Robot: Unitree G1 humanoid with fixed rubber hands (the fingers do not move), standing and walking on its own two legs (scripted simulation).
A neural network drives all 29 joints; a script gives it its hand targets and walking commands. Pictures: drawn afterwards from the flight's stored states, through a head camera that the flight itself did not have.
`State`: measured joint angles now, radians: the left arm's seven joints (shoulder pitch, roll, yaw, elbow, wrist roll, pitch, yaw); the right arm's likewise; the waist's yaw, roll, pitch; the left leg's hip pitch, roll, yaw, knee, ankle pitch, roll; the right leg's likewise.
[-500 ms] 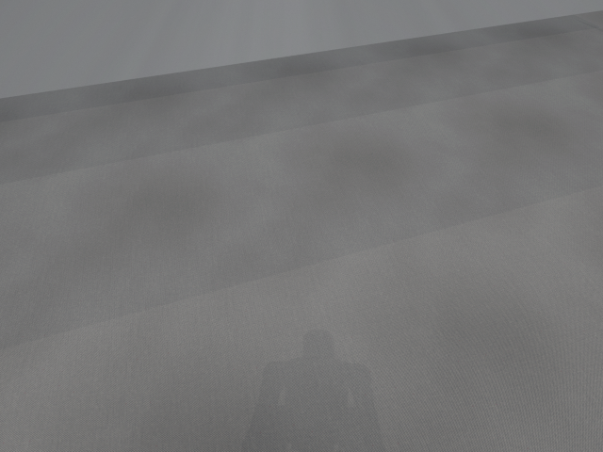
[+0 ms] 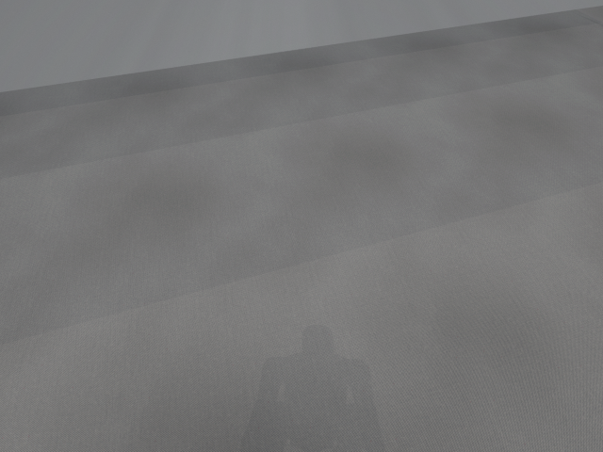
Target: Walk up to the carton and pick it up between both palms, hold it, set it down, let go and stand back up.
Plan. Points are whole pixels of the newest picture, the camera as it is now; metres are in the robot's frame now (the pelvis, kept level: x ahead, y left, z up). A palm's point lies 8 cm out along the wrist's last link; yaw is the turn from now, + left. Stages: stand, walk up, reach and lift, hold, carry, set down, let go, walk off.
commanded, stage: stand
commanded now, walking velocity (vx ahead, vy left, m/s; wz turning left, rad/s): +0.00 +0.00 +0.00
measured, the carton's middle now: out of the picture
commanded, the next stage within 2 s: none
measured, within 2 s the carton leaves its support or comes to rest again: neither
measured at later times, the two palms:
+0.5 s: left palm out of the picture -0.03 +0.19 -0.15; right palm out of the picture -0.03 -0.20 -0.15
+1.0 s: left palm out of the picture -0.02 +0.19 -0.15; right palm out of the picture -0.02 -0.20 -0.15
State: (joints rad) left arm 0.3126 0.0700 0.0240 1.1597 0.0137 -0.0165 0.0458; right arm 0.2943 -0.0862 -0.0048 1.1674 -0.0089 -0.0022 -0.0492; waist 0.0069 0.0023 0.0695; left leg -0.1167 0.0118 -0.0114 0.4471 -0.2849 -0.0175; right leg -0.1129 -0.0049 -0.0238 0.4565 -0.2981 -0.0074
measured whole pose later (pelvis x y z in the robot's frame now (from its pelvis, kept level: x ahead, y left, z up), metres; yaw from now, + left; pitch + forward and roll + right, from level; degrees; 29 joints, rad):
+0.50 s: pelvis +0.00 +0.00 +0.00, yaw +0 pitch -3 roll +0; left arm 0.31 0.07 0.03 1.15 0.01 -0.02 0.05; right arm 0.30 -0.09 -0.01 1.17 -0.01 0.00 -0.05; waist 0.00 0.00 0.06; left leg -0.11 0.02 -0.01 0.44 -0.28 -0.02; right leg -0.10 0.00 -0.03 0.44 -0.30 -0.01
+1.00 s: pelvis +0.01 +0.00 +0.00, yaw +0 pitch -3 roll +0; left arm 0.31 0.08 0.03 1.15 0.01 -0.02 0.05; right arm 0.30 -0.09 -0.01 1.17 -0.01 0.00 -0.05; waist 0.00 0.01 0.06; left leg -0.10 0.02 -0.01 0.43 -0.29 -0.03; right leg -0.09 0.00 -0.03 0.44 -0.30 -0.01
